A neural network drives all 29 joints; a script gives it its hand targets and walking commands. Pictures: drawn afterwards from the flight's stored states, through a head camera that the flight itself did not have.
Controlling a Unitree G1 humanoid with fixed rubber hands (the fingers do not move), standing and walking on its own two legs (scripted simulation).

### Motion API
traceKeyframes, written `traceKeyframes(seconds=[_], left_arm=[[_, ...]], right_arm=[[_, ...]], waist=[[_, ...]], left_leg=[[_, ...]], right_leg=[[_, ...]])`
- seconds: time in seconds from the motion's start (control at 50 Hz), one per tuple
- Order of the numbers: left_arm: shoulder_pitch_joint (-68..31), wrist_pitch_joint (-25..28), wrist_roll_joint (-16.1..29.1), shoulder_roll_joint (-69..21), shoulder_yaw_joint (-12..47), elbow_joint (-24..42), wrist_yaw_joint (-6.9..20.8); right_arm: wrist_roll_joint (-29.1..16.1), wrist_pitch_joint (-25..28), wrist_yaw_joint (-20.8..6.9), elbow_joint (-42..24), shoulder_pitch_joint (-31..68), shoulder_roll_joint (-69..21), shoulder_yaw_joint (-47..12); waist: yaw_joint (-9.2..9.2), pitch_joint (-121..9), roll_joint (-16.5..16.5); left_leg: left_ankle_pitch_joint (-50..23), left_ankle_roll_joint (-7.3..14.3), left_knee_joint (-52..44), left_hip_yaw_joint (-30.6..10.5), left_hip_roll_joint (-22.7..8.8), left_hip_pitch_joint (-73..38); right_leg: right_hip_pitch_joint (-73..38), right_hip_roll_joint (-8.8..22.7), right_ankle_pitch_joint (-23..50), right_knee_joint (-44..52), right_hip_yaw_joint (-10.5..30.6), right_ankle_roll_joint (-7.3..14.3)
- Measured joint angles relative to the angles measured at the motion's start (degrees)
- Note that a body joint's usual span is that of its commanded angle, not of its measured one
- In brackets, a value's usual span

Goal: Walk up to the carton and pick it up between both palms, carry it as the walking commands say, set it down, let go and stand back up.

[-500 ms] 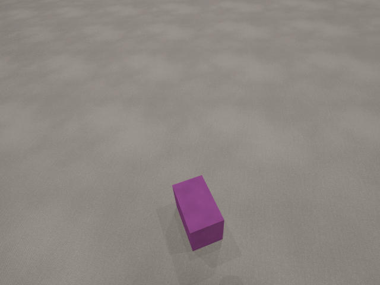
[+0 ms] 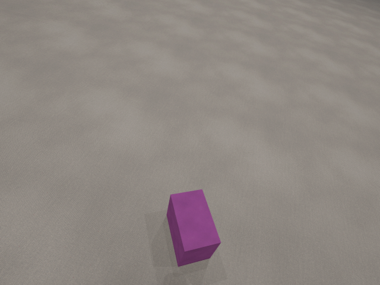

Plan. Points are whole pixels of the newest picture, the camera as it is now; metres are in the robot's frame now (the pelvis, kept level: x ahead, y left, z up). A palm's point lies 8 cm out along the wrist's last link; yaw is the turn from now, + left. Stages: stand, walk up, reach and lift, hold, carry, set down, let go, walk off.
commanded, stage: walk up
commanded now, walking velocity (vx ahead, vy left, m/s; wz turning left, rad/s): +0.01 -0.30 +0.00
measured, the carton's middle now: (190, 226) +0.54 -0.14 -0.67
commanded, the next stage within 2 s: none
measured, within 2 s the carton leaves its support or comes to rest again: neither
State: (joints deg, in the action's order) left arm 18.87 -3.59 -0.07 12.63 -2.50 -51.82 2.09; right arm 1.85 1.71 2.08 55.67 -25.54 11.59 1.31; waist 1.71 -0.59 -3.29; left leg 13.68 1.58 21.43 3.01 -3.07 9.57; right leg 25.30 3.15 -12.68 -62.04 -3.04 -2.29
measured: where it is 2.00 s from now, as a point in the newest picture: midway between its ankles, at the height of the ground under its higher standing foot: outside the picture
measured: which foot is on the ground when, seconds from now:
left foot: down 0.00-0.28, up 0.30-0.82, down 0.84-1.00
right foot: up 0.00-0.26, down 0.28-0.84, up 0.86-1.00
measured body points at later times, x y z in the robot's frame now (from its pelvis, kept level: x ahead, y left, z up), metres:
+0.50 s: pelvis +0.03 -0.11 -0.01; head +0.03 -0.16 +0.44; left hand +0.11 +0.13 -0.13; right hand +0.03 -0.34 -0.18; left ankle -0.04 +0.09 -0.69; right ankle +0.10 -0.18 -0.75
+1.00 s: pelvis -0.02 -0.11 -0.01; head -0.04 -0.06 +0.44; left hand +0.04 +0.14 -0.17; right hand -0.05 -0.38 -0.13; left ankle -0.01 +0.04 -0.75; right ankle +0.00 -0.22 -0.67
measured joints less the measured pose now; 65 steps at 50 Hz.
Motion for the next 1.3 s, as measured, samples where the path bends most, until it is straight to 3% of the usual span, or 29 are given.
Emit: traceKeyframes(seconds=[0.12, 0.22, 0.26, 0.28, 0.3, 0.36, 0.44, 0.6, 0.72, 0.8, 0.84, 0.88, 0.94, 1.0, 1.06, 1.12, 1.2, 1.26, 1.3], left_arm=[[-0.93, -0.31, 0.00, 0.02, 0.00, 0.04, 0.00], [-2.92, -0.31, 0.00, 0.02, 0.00, 0.16, 0.00], [-2.94, 0.13, 0.00, 0.05, 0.06, 0.20, -0.29], [-2.95, 0.64, 0.00, 0.10, 0.06, 0.20, -0.56], [-3.27, 1.16, 0.00, -0.11, 0.07, 0.16, -0.78], [-3.69, 1.79, 0.00, -0.77, 0.12, 0.16, -1.44], [-3.69, 1.91, 0.00, -1.64, 0.68, 0.17, -2.32], [-3.70, 2.86, 0.00, -4.16, 1.03, 0.15, -2.66], [-3.70, 2.86, 0.00, -4.85, 1.02, 0.15, -2.66], [-4.63, 1.02, 0.00, -3.34, 0.40, 0.48, -2.52], [-5.82, 0.37, 0.00, -2.66, 0.03, 1.37, -2.39], [-6.50, -0.53, 0.00, -1.16, -0.70, 1.52, -2.19], [-6.39, -1.24, 0.00, 0.74, -0.87, 1.68, -1.76], [-6.33, -1.41, 0.00, 1.11, -0.85, 1.82, -1.36], [-5.51, -1.44, 0.00, 1.13, -0.85, 1.84, -1.21], [-4.31, -1.44, 0.00, 1.14, -0.85, 1.85, -1.14], [-3.05, -1.08, 0.01, 1.14, -0.83, 1.62, -0.33], [-2.84, 0.46, 0.01, 0.48, -0.85, 1.58, -0.16], [-2.61, 1.12, 0.00, 0.48, -0.85, 1.57, -0.19]], right_arm=[[-0.94, 0.01, 1.37, 0.00, -0.14, -0.01, -0.01], [-0.98, -0.14, 1.50, 0.00, 0.15, -0.02, -0.02], [-0.98, -0.48, 1.32, -0.03, 1.39, -0.03, -0.03], [-0.98, -0.53, 1.05, -0.14, 2.14, -0.03, -0.03], [-0.98, -0.68, 0.98, -0.13, 3.42, -0.02, -0.02], [-0.98, -2.03, 0.55, -0.53, 6.39, -0.02, -0.03], [-0.98, -3.82, -1.11, -0.56, 7.68, 0.00, -0.03], [-0.98, -3.99, -1.28, 0.79, 6.25, 0.01, -0.02], [-0.98, -4.00, -1.07, 2.36, 3.56, 0.02, -0.01], [-0.97, -4.60, 0.34, 3.18, 0.99, 0.04, 0.00], [-0.51, -4.61, 1.16, 3.28, -1.34, 0.19, 0.20], [0.20, -4.92, 1.57, 4.81, -1.67, -0.33, 0.20], [0.25, -5.00, 1.59, 5.00, -1.46, -0.39, 0.21], [0.26, -4.93, 1.59, 4.90, 1.02, -0.37, 0.37], [0.26, -4.16, 1.59, 3.29, 6.32, -0.30, 0.41], [0.26, -2.93, 1.59, 1.07, 10.98, -0.31, 0.41], [0.23, -2.64, 1.60, 0.81, 12.57, -0.32, 0.52], [0.22, -2.96, 1.27, 0.90, 11.86, -0.06, 0.61], [0.22, -3.20, 0.60, 0.86, 11.33, -0.05, 0.61]], waist=[[-0.03, 0.62, 0.19], [-0.04, 1.05, 1.30], [-0.10, 1.25, 1.79], [-0.09, 1.59, 2.03], [-0.06, 2.72, 2.87], [-0.08, 3.29, 4.65], [-0.04, 1.44, 5.75], [0.00, -0.92, 5.72], [0.02, -0.92, 5.35], [0.08, -0.79, 2.98], [0.11, -0.22, 3.33], [0.14, 1.81, 1.54], [0.14, 0.81, -0.44], [0.09, 0.05, 0.14], [0.06, 0.50, 0.86], [0.04, 2.08, 0.92], [0.04, 1.44, 0.67], [-0.01, 0.79, 3.02], [-0.03, -0.14, 3.09]], left_leg=[[1.90, -0.77, 0.81, 0.68, -0.32, -0.02], [3.59, -2.40, 2.48, 0.71, -0.47, -0.04], [4.72, -3.28, 4.08, 1.39, -0.50, -0.03], [6.01, -3.61, 6.42, 1.73, -0.58, 0.38], [7.92, -3.66, 10.31, 1.18, -0.91, 1.01], [13.38, -3.42, 22.54, -0.80, -0.83, 4.90], [12.98, -3.09, 27.76, -3.30, -0.35, 6.94], [11.31, -3.09, 27.76, -4.30, -0.34, 6.96], [11.32, -3.09, 25.50, -2.49, -0.23, 6.70], [11.38, -2.38, 21.59, 0.85, -0.26, 6.42], [10.96, -0.75, 13.99, -2.20, -0.46, 5.99], [5.73, -1.77, 15.73, -4.38, -0.19, 6.10], [2.81, -3.04, 12.09, -7.02, -0.22, 5.01], [1.43, -3.05, 6.61, -11.19, -0.67, 5.42], [-0.81, -3.06, 2.03, -12.96, -1.17, 6.91], [-5.49, -3.11, 0.22, -12.15, -1.39, 7.89], [-4.01, -6.45, 2.46, -8.29, -1.37, 8.21], [7.19, -5.18, 15.59, -7.15, -1.55, 12.16], [9.26, -4.89, 30.12, -4.50, -1.46, 17.35]], right_leg=[[0.08, -0.62, -2.46, 6.55, 0.05, -0.89], [0.10, -0.61, -3.69, 18.02, 0.07, -0.89], [-1.17, -0.58, -2.54, 26.96, 0.15, -0.89], [-2.34, -0.54, 1.86, 31.73, 0.13, -0.58], [-2.47, -1.05, 3.41, 31.00, 0.01, 1.10], [-2.88, -2.09, 2.07, 29.35, 0.04, 4.71], [-5.42, -2.36, 4.19, 34.60, 0.03, 4.93], [-6.39, -2.72, 8.49, 41.11, -0.02, 5.11], [-6.42, -3.19, 10.29, 42.36, -0.04, 5.50], [-5.75, -3.09, 9.09, 39.66, -1.35, 5.43], [-2.62, -3.64, 3.46, 32.20, -3.78, 4.41], [-0.60, -3.59, -1.49, 21.55, -3.88, 2.77], [1.89, -3.57, -1.81, 8.41, -3.88, 1.15], [2.17, -3.39, -1.88, 1.19, -3.80, -0.12], [2.22, -2.78, -1.99, 3.42, -3.74, -0.25], [1.29, -2.30, -2.04, 11.61, -3.71, -0.25], [-2.53, -1.56, -5.05, 25.31, -3.69, -0.06], [-4.04, -2.64, -4.50, 27.28, -3.86, 4.60], [-5.32, -2.59, -4.70, 28.92, -3.84, 5.46]])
